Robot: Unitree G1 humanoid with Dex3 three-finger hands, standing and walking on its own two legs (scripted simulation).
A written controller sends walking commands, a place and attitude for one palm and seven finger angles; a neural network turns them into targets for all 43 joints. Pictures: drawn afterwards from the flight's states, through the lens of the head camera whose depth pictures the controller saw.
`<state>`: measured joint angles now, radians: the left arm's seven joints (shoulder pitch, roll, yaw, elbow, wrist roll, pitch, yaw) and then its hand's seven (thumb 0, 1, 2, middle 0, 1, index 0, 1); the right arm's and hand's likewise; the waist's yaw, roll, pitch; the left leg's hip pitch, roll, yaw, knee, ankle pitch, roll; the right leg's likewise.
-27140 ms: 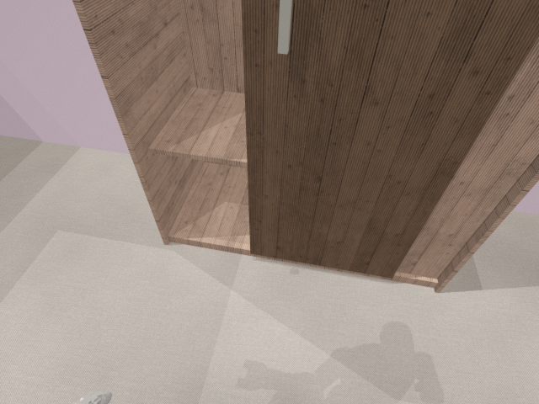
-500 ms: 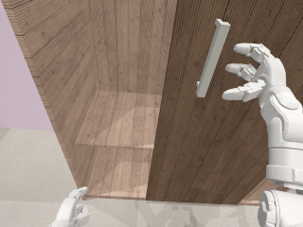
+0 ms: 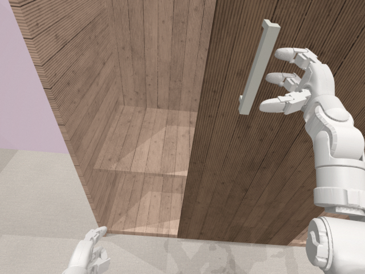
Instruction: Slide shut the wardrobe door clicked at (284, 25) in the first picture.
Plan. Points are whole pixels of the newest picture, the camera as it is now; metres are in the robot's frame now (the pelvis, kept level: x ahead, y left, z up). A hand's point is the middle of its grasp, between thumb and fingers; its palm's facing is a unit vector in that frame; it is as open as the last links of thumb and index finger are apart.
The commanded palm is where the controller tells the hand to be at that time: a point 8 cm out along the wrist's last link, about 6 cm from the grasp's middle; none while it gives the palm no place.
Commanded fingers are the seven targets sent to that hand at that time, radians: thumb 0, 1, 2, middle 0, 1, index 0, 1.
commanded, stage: move the hooked fingers beside the handle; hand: right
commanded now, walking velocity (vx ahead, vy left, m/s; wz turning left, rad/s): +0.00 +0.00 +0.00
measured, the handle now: (254, 70) +0.47 -0.11 +0.27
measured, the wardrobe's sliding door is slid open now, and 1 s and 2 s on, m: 0.38 0.38 0.38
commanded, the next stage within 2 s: feel for the door with the fingertips in 0.64 s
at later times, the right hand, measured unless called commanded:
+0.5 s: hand (289, 88) +0.39 -0.16 +0.28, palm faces +0.01 +1.00 -0.03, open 14.0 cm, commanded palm +0.37 -0.21 +0.26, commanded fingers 0.00 0.50 -0.30 0.30 1.20 0.30 1.20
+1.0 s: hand (280, 85) +0.39 -0.14 +0.28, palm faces -0.02 +1.00 -0.02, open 14.0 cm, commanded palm +0.37 -0.19 +0.26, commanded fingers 0.00 0.50 -0.30 0.30 1.20 0.30 1.20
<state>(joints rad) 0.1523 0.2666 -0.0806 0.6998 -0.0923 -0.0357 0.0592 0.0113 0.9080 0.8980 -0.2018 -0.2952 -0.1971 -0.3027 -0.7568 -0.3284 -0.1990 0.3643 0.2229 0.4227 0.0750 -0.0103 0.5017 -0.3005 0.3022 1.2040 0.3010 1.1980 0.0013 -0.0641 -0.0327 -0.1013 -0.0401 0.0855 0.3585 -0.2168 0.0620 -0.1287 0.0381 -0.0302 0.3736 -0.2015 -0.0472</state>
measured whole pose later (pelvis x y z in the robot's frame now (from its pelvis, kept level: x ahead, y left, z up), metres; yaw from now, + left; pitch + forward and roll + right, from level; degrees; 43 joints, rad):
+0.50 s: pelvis +0.00 +0.00 +0.00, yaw +0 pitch -3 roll +0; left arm 0.12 0.28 -0.08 0.70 -0.10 -0.03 0.06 0.01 0.91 0.90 -0.20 -0.29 -0.20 -0.30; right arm -0.69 -0.34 -0.21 0.26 0.25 0.46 0.10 -0.01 0.50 -0.30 0.30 1.20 0.30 1.20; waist -0.02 -0.06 -0.04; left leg -0.09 -0.04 0.09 0.37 -0.23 0.06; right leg -0.13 0.04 -0.02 0.39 -0.21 -0.04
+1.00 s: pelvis +0.00 +0.00 +0.00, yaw +0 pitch -3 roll +0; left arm 0.16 0.27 -0.07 0.71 -0.09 -0.03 0.05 0.01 0.91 0.90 -0.20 -0.30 -0.20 -0.30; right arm -0.69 -0.30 -0.20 0.24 0.24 0.43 0.08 -0.01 0.50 -0.30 0.30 1.20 0.30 1.20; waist 0.00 -0.06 -0.04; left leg -0.09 -0.04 0.08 0.36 -0.22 0.06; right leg -0.12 0.04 -0.03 0.38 -0.21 -0.05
